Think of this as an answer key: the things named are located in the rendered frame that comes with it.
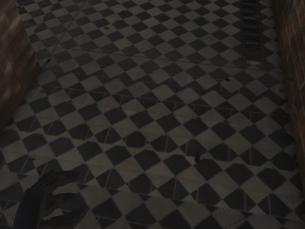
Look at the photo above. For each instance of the robot left hand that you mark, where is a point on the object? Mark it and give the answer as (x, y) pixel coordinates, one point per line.
(38, 202)

